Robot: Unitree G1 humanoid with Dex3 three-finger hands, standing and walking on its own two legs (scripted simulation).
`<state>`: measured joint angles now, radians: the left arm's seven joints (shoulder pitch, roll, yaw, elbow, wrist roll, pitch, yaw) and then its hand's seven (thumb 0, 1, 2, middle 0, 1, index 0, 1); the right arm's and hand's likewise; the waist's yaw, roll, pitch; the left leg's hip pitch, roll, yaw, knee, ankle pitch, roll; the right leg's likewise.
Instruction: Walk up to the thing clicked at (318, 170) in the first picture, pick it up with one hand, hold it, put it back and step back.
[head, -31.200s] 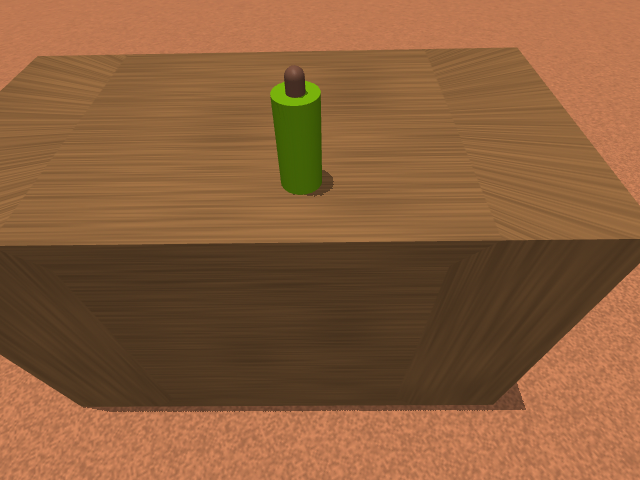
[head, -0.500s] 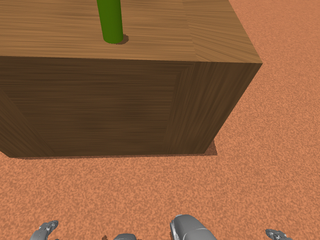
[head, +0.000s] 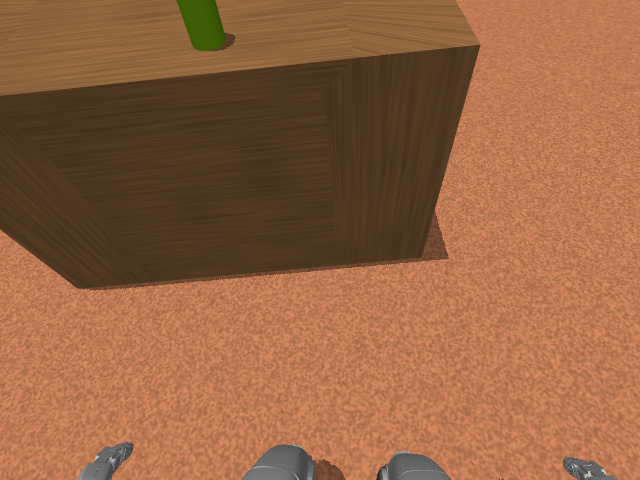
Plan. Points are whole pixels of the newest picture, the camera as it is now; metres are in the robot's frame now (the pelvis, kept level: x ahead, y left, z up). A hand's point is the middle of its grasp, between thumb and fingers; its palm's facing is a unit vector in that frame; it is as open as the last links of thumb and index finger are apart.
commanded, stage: step back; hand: left
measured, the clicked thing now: out of the picture +0.93 +0.26 +0.14
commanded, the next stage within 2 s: stand in 1.38 s
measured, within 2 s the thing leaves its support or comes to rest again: neither
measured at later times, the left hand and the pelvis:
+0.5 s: hand out of the picture -0.14 +0.24 -0.16, palm faces -0.01 -0.92 -0.40, open 7.4 cm; pelvis -0.17 -0.03 -0.01, yaw -1 degrees
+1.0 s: hand out of the picture -0.10 +0.28 -0.14, palm faces +0.03 -0.92 -0.38, open 7.4 cm; pelvis -0.16 +0.00 +0.01, yaw +2 degrees
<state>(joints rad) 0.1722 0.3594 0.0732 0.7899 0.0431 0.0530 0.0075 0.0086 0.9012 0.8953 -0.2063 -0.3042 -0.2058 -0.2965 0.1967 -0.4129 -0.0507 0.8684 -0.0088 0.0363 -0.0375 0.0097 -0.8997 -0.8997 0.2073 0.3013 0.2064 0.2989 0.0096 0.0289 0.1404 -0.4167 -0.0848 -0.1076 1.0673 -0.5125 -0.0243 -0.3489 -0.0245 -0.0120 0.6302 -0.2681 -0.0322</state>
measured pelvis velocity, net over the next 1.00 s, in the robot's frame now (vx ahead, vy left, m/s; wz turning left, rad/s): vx -0.16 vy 0.00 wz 0.03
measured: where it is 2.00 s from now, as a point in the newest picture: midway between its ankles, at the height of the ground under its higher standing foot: outside the picture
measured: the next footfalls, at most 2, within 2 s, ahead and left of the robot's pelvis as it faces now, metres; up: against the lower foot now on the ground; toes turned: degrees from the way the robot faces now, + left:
left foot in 0.12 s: -0.03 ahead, +0.12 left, +0.00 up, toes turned +2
right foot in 0.46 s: -0.17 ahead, -0.16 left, +0.00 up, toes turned +1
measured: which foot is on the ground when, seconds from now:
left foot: up 0.00-0.10, down 0.12-0.48, up 0.50-0.76, down 0.78-1.00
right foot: down 0.00-0.16, up 0.18-0.44, down 0.46-0.84, up 0.86-1.00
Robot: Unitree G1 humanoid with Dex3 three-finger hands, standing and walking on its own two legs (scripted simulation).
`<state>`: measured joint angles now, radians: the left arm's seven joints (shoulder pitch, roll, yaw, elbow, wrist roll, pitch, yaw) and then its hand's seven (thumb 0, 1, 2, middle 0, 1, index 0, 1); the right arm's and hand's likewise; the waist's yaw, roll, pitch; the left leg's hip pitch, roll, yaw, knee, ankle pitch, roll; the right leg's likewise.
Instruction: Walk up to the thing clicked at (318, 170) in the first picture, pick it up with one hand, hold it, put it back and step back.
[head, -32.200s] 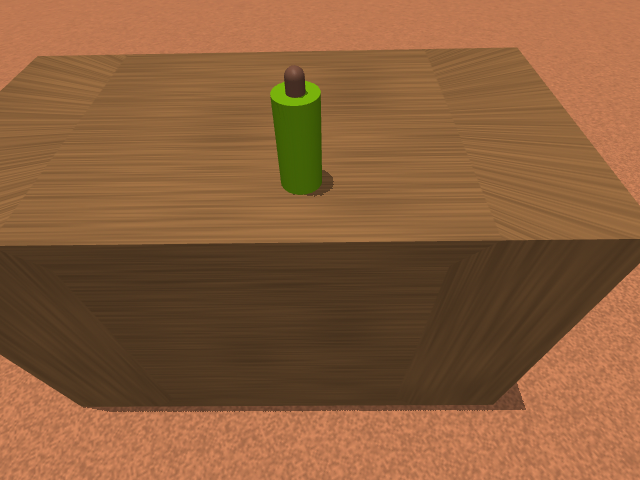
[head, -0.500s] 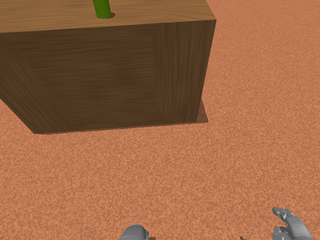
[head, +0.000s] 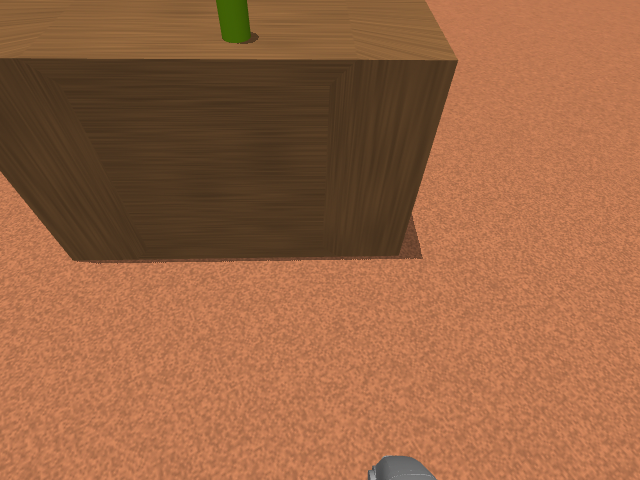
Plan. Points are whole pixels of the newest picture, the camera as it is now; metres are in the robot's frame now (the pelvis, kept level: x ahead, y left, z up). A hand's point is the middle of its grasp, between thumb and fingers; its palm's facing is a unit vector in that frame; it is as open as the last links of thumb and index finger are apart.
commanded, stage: step back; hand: left
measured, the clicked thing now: out of the picture +1.11 +0.22 +0.13
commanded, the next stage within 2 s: stand in 0.38 s
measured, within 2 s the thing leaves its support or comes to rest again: neither
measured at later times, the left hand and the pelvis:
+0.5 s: hand out of the picture +0.15 +0.25 -0.15, palm faces +0.01 -0.94 -0.33, open 7.4 cm; pelvis +0.03 +0.00 +0.00, yaw +0 degrees
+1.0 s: hand out of the picture +0.11 +0.24 -0.14, palm faces -0.01 -0.94 -0.35, open 7.4 cm; pelvis +0.04 -0.02 +0.01, yaw +0 degrees
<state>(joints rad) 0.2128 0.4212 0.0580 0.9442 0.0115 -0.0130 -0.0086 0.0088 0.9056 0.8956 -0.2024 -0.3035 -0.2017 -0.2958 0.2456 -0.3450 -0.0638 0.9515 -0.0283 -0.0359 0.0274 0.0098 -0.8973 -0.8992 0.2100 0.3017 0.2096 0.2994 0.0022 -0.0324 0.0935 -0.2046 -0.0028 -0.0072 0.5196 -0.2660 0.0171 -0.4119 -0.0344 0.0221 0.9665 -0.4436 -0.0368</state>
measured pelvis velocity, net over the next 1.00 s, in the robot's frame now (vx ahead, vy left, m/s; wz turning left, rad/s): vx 0.04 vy -0.02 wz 0.00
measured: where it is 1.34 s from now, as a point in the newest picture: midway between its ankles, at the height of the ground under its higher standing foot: outside the picture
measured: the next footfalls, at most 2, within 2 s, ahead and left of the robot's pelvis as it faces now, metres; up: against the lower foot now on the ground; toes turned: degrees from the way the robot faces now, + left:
right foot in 0.14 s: +0.12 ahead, -0.14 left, +0.00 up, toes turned -3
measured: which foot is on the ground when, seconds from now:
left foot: down 0.00-1.00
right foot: up 0.00-0.12, down 0.14-1.00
